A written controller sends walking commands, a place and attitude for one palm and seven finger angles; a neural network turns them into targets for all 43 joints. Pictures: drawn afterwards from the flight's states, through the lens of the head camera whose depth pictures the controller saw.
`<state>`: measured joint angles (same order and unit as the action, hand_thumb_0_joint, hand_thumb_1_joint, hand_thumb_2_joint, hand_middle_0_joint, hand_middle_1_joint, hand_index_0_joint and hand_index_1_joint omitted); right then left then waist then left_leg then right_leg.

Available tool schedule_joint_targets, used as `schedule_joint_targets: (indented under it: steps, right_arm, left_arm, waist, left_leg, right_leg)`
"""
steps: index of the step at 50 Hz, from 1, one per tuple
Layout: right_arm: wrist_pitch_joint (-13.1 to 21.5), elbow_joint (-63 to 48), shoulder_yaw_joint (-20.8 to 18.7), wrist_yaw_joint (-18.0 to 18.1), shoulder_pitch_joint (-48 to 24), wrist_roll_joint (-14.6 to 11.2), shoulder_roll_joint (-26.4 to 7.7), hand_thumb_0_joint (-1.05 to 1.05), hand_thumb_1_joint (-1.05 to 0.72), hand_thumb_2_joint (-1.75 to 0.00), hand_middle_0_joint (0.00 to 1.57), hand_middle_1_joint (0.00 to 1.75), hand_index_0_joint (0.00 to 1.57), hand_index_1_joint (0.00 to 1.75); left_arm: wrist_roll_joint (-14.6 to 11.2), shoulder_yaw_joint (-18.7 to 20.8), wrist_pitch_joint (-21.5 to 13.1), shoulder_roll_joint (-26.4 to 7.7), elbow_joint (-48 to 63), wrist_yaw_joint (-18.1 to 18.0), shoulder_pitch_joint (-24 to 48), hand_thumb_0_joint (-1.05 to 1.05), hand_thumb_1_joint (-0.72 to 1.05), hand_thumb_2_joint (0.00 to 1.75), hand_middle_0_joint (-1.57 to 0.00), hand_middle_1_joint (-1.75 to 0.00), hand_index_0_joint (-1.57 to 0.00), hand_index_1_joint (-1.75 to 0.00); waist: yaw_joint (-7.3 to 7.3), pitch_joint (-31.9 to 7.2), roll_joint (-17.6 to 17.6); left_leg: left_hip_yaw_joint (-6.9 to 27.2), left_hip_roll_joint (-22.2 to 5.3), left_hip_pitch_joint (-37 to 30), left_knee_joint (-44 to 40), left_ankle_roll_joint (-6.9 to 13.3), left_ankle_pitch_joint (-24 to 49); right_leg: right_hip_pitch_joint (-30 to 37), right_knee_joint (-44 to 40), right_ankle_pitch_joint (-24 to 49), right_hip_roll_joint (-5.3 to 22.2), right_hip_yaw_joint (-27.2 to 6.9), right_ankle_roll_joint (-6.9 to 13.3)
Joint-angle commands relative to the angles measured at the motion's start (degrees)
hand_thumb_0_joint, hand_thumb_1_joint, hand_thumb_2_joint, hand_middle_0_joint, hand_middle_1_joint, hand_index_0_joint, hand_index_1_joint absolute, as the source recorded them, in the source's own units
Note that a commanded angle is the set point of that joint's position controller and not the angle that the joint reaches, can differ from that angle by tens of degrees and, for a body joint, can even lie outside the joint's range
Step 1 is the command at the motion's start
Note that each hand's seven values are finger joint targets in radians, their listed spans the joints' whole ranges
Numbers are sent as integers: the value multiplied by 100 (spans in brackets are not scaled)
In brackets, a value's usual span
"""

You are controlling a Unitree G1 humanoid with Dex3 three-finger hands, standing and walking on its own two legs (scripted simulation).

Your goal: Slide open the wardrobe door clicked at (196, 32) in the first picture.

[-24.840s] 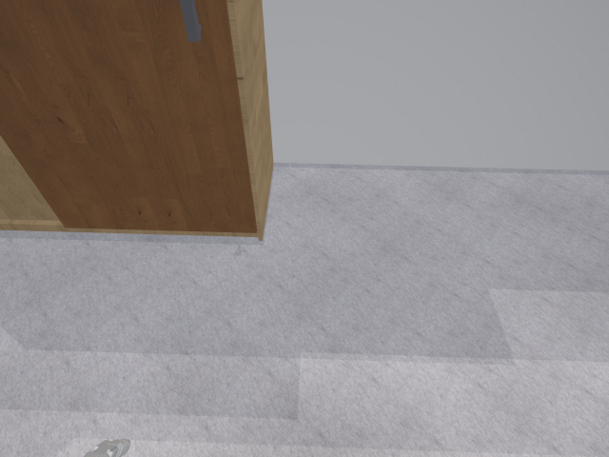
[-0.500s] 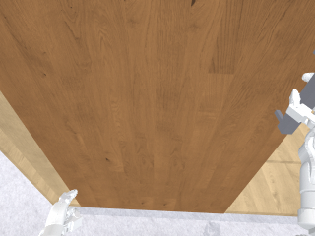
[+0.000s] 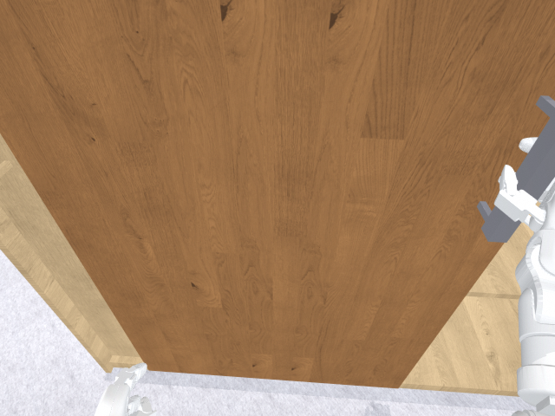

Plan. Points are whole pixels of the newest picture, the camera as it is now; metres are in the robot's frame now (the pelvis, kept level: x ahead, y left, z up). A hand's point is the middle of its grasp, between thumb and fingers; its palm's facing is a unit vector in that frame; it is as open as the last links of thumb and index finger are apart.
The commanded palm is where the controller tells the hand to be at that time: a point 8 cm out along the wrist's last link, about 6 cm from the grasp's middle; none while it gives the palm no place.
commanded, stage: stop walking and hold the door there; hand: right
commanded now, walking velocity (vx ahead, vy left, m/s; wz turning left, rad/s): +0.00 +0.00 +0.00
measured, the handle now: (519, 173) +0.41 -0.30 +0.20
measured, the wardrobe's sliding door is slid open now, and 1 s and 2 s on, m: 0.67 0.67 0.67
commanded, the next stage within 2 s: loosen the grip on the handle in 1.82 s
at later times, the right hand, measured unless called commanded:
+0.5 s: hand (510, 193) +0.36 -0.28 +0.20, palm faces +0.39 +0.92 -0.10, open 6.6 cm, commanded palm +0.33 -0.31 +0.19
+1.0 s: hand (511, 192) +0.36 -0.27 +0.20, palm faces +0.34 +0.94 -0.09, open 6.4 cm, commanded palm +0.33 -0.31 +0.19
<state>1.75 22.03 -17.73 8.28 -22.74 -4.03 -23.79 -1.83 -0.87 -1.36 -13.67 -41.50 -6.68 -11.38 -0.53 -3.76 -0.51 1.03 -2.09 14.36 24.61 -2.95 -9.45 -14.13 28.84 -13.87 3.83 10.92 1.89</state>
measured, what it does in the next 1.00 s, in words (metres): steps on the spot: left foot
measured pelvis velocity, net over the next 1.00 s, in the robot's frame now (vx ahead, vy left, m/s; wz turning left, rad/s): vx -0.05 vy -0.05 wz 0.03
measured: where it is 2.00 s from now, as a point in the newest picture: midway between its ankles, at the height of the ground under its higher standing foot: outside the picture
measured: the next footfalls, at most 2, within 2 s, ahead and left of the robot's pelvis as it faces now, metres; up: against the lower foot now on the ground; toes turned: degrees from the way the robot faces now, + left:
left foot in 0.54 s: +0.02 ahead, +0.09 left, +0.00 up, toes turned +3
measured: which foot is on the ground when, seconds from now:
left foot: down 0.00-0.38, up 0.40-0.52, down 0.54-1.00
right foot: down 0.00-1.00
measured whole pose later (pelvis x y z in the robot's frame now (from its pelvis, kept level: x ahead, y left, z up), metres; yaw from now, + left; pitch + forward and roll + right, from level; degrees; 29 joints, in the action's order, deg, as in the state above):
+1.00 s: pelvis -0.05 -0.05 +0.00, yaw +2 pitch -4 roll +2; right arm -0.6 29.9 -13.0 8.5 -33.3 -4.4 -21.8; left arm -0.7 -1.4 -1.9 -14.6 -41.7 -6.3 -11.5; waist -0.9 -0.2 -0.4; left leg -2.8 -1.0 11.2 26.2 -0.9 -11.1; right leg -14.0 26.4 -10.1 1.1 14.6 5.6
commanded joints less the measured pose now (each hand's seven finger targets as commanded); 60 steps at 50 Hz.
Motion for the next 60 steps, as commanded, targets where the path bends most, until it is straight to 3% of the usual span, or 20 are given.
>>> schedule_joint_targets:
  steps: [1,4,12,15,18,20,24,26,28,29,30,32,34,35,37,39,45,48,56,60]
  right_arm:
    - [560,-1430,-229,23,-2163,120,-1399,0,-90,-90,45,140,45,140]
    - [572,-1519,-294,50,-2162,127,-1512,0,-90,-90,45,140,45,140]
    - [395,-1767,-352,145,-2455,112,-1705,0,-90,-90,45,140,45,140]
    - [350,-1921,-170,153,-2715,92,-1550,0,-90,-90,45,140,45,140]
    - [373,-1927,114,119,-2812,2,-1236,0,-90,-90,45,140,45,140]
    - [431,-2095,310,123,-3268,49,-1005,0,-90,-90,45,140,45,140]
    - [350,-2044,366,132,-3538,29,-976,0,-90,-90,45,140,45,140]
    - [332,-1975,426,104,-3671,10,-903,0,-90,-90,45,140,45,140]
    - [337,-1775,187,106,-3798,65,-1275,0,-90,-90,45,140,45,140]
    - [320,-1555,40,103,-3784,79,-1409,0,-90,-90,45,140,45,140]
    - [314,-1462,199,67,-3877,56,-1173,0,-90,-90,45,140,45,140]
    - [333,-1451,131,65,-4058,86,-1255,0,-90,-90,45,140,45,140]
    - [351,-1443,296,34,-4055,53,-1026,0,-90,-90,45,140,45,140]
    - [389,-1600,504,13,-4178,27,-808,0,-90,-90,45,140,45,140]
    - [391,-1488,591,52,-4095,7,-695,0,-90,-90,45,140,45,140]
    - [364,-1255,394,75,-3813,52,-942,0,-90,-90,45,140,45,140]
    - [382,-917,450,-15,-3729,89,-964,0,-90,-90,45,140,45,140]
    - [382,-779,353,-19,-3700,97,-1040,0,-90,-90,45,140,45,140]
    - [459,-651,455,-9,-3701,87,-882,0,-90,-90,45,140,45,140]
    - [457,-630,466,-16,-3515,82,-867,0,-90,-90,45,140,45,140]
  left_arm:
    - [-20,304,-292,-905,873,-90,800,0,90,90,-20,-30,-20,-30]
    - [-8,334,-261,-965,892,-106,828,0,90,90,-20,-30,-20,-30]
    - [-7,398,159,-1015,1101,-61,962,0,90,90,-20,-30,-20,-30]
    - [-32,374,261,-1025,1163,-63,1120,0,90,90,-20,-30,-20,-30]
    - [-76,333,282,-1020,1255,-56,1266,0,90,90,-20,-30,-20,-30]
    - [-51,274,174,-910,1278,-33,1263,0,90,90,-20,-30,-20,-30]
    - [-39,279,-69,-945,1078,40,1106,0,90,90,-20,-30,-20,-30]
    - [-8,224,-107,-913,1086,52,1093,0,90,90,-20,-30,-20,-30]
    - [60,220,-65,-951,1029,54,1028,0,90,90,-20,-30,-20,-30]
    - [57,264,-46,-927,1029,28,977,0,90,90,-20,-30,-20,-30]
    - [41,290,-60,-931,1013,7,906,0,90,90,-20,-30,-20,-30]
    - [17,245,-92,-928,932,-14,825,0,90,90,-20,-30,-20,-30]
    - [16,217,-185,-954,913,-41,824,0,90,90,-20,-30,-20,-30]
    - [34,187,-268,-875,947,-40,830,0,90,90,-20,-30,-20,-30]
    - [71,175,-375,-854,865,-59,754,0,90,90,-20,-30,-20,-30]
    - [81,197,-433,-908,764,-72,660,0,90,90,-20,-30,-20,-30]
    - [122,204,-373,-974,796,-37,804,0,90,90,-20,-30,-20,-30]
    - [93,250,-289,-964,834,-64,819,0,90,90,-20,-30,-20,-30]
    - [33,244,-295,-939,819,-84,717,0,90,90,-20,-30,-20,-30]
    - [24,245,-302,-942,810,-93,721,0,90,90,-20,-30,-20,-30]
  waist:
    - [118,-1097,-397]
    - [136,-1073,-465]
    - [61,-1576,314]
    - [64,-1606,193]
    - [62,-1425,-743]
    - [90,-1335,-1196]
    - [98,-1542,-880]
    - [99,-1521,-708]
    - [91,-1407,-1]
    - [54,-1318,879]
    - [34,-1181,970]
    - [58,-1386,333]
    - [111,-1587,-801]
    - [87,-1633,-1056]
    - [90,-1617,-946]
    - [100,-1576,-694]
    - [86,-1157,-712]
    - [76,-1009,-245]
    - [96,-1236,-604]
    - [101,-1204,-365]
  left_leg:
    - [24,-143,-32,-216,270,570]
    - [77,-234,-81,-185,289,811]
    - [789,-1262,-264,-60,602,2308]
    - [388,-1046,-80,297,446,1930]
    - [-321,-357,429,1284,211,-747]
    - [-424,-185,661,2338,234,-1795]
    - [-541,-256,443,1763,215,-1582]
    - [-491,-251,-93,977,330,-1242]
    - [290,-811,-463,-71,707,-288]
    - [825,-1175,-276,-139,830,-205]
    - [888,-1261,0,-181,883,-202]
    - [371,-883,192,157,647,-395]
    - [-363,-138,434,918,298,-861]
    - [-330,13,641,1360,264,-1494]
    - [-201,25,732,1739,294,-1633]
    - [-160,-12,596,1325,247,-1428]
    - [-72,-142,-393,-186,488,-546]
    - [84,-294,-156,-320,503,-619]
    - [-40,-162,151,-101,420,-506]
    - [79,-234,112,-225,404,-250]
  right_leg:
    - [657,-695,534,507,-770,-104]
    - [616,-557,734,455,-719,-95]
    - [679,451,1357,175,-676,-270]
    - [906,187,1777,364,-781,-207]
    - [897,-485,1787,913,-1283,44]
    - [704,-769,1751,1168,-1494,358]
    - [1194,-354,2658,1098,-1251,366]
    - [894,-383,1860,1042,-1260,122]
    - [358,129,705,726,-1227,-203]
    - [193,306,-38,463,-1102,-255]
    - [267,333,-341,357,-1129,-233]
    - [683,-84,-92,552,-1226,-112]
    - [1242,-1044,186,1077,-1881,-170]
    - [1517,-1430,209,1224,-2069,-272]
    - [1803,-1543,754,1319,-1917,-416]
    - [1976,-1236,1764,1256,-1578,-276]
    - [888,-1214,233,907,-1194,-514]
    - [718,-1174,-452,759,-1192,-277]
    - [1097,-1267,-138,940,-1377,-201]
    - [1066,-1046,284,915,-1298,-130]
